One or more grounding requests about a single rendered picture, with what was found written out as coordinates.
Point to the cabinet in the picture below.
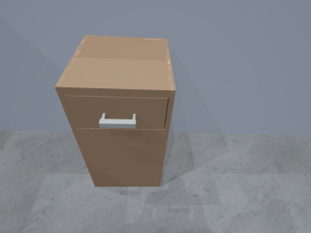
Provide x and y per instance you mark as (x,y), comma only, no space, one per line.
(120,67)

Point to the handle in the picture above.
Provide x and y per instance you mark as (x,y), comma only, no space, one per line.
(116,122)

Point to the drawer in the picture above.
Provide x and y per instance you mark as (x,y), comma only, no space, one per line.
(87,110)

